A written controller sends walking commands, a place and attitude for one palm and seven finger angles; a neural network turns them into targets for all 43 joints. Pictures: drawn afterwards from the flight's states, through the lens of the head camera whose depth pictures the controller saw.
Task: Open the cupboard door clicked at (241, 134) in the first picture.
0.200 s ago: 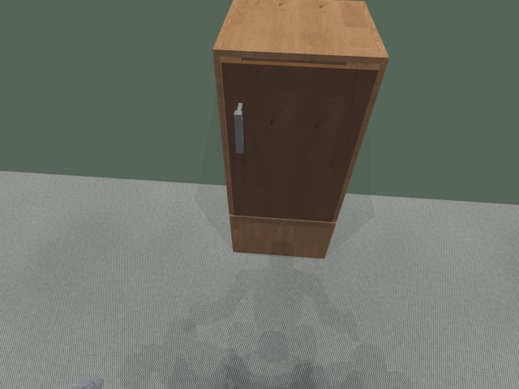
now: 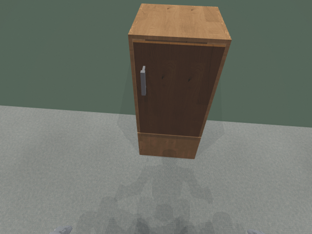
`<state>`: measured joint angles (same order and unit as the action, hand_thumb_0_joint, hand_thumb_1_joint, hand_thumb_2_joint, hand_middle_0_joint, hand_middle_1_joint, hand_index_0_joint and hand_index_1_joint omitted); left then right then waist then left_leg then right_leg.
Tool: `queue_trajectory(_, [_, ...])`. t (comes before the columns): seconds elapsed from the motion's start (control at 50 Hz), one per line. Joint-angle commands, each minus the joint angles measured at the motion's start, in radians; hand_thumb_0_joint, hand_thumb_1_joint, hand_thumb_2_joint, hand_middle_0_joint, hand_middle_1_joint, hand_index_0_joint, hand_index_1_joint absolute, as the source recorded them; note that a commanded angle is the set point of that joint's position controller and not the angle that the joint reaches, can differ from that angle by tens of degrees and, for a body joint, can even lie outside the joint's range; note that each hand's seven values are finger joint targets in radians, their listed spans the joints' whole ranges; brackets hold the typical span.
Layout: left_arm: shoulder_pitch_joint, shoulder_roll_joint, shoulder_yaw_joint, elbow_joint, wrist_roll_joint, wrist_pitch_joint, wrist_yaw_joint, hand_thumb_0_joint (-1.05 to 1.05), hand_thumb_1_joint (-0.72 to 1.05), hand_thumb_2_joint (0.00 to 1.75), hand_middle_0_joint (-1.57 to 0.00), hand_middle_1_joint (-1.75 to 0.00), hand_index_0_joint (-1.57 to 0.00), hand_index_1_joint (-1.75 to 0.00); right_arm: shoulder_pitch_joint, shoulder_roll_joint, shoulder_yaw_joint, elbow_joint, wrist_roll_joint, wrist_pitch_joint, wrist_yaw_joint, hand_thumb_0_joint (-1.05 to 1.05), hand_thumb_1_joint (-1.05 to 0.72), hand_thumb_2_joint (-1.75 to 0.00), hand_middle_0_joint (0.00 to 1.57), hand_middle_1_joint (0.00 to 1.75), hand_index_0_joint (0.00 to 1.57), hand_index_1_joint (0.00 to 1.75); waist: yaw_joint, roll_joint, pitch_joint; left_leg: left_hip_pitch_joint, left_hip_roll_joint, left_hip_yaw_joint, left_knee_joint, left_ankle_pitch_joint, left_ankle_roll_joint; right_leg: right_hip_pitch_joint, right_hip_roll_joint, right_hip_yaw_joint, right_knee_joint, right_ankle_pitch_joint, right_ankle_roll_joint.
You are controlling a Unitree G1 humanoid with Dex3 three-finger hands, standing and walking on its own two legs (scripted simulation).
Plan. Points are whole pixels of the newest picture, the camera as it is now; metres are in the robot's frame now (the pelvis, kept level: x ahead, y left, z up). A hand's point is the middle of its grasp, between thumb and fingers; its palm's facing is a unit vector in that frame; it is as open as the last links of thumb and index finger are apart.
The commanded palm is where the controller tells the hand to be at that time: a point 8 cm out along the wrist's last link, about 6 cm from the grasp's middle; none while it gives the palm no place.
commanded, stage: stand and wait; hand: left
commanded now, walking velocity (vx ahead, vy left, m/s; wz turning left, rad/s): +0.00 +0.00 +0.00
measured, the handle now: (143, 80) +0.75 +0.10 -0.05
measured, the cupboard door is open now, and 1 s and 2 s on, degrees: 0 0 0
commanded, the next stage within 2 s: look at it before walking up in 0.62 s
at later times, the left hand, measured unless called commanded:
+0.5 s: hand out of the picture +0.05 +0.23 -0.16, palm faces -0.03 -0.95 -0.32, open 7.4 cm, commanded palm none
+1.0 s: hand out of the picture +0.05 +0.22 -0.15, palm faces -0.03 -0.95 -0.31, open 7.4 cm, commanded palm none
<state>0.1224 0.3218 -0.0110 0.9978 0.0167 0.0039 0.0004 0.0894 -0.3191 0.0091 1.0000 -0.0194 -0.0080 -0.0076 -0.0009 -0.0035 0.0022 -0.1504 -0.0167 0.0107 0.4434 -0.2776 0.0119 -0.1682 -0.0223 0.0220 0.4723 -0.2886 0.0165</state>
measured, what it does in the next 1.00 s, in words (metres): stands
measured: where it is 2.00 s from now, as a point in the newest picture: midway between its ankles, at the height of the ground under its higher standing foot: outside the picture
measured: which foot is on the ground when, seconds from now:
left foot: down 0.00-1.00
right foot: down 0.00-1.00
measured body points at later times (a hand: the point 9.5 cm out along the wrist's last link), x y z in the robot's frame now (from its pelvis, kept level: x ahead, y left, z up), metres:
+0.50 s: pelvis -0.01 -0.01 +0.00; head +0.00 -0.02 +0.45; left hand +0.06 +0.27 -0.13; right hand +0.05 -0.30 -0.13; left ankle -0.02 +0.11 -0.74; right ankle -0.02 -0.13 -0.74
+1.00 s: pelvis -0.01 -0.02 +0.01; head -0.01 -0.02 +0.46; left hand +0.06 +0.27 -0.13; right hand +0.05 -0.30 -0.13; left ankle -0.02 +0.11 -0.74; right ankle -0.02 -0.13 -0.74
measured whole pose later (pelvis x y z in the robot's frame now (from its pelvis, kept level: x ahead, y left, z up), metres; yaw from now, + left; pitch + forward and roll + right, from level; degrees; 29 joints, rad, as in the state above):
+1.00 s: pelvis -0.01 -0.02 +0.01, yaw -1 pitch -1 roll +0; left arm 0.16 0.30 0.00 1.09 0.01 0.00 0.00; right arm 0.15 -0.31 0.01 1.12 -0.01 -0.01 -0.01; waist -0.01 0.00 0.01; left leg -0.12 0.02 0.01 0.35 -0.21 -0.02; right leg -0.14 0.01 0.02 0.38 -0.22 -0.01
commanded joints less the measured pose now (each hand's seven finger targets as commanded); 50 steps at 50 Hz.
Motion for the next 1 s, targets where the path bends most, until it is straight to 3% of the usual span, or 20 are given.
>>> queue_trajectory(0.0, [-0.033, 0.206, 0.049, -0.060, -0.004, -0.024, 0.017, 0.00, 0.90, 0.90, -0.20, -0.30, -0.20, -0.30, -0.037, -0.199, -0.050, -0.045, 0.003, -0.026, -0.011, 0.00, -0.90, -0.90, 0.20, 0.30, 0.20, 0.30, -0.001, -0.001, -0.057, 0.022, 0.121, -0.082, -0.065, 0.289, 0.027, 0.018, -0.090, 0.063, -0.063, 0.295, -0.048])
queue_trajectory(0.4, [0.003, 0.188, 0.047, 0.012, -0.008, -0.029, 0.018, 0.00, 0.90, 0.90, -0.20, -0.30, -0.20, -0.30, 0.001, -0.184, -0.039, 0.039, 0.008, -0.022, -0.014, 0.00, -0.90, -0.90, 0.20, 0.30, 0.20, 0.30, 0.001, 0.001, -0.042, 0.037, 0.130, -0.078, -0.104, 0.248, 0.010, 0.045, -0.094, 0.080, -0.118, 0.300, -0.048])
queue_trajectory(0.72, [0.000, 0.176, 0.044, 0.026, -0.006, -0.027, 0.017, 0.00, 0.90, 0.90, -0.20, -0.30, -0.20, -0.30, 0.020, -0.176, -0.037, 0.059, 0.007, -0.021, -0.012, 0.00, -0.90, -0.90, 0.20, 0.30, 0.20, 0.30, 0.001, -0.002, 0.008, 0.018, 0.130, -0.087, -0.141, 0.162, 0.008, 0.002, -0.087, 0.093, -0.160, 0.176, -0.043])
queue_trajectory(0.98, [0.010, 0.176, 0.047, 0.031, -0.007, -0.030, 0.018, 0.00, 0.90, 0.90, -0.20, -0.30, -0.20, -0.30, 0.025, -0.176, -0.036, 0.062, 0.009, -0.023, -0.014, 0.00, -0.90, -0.90, 0.20, 0.30, 0.20, 0.30, 0.000, -0.003, -0.022, 0.044, 0.137, -0.080, -0.134, 0.215, 0.005, 0.019, -0.086, 0.093, -0.151, 0.251, -0.044])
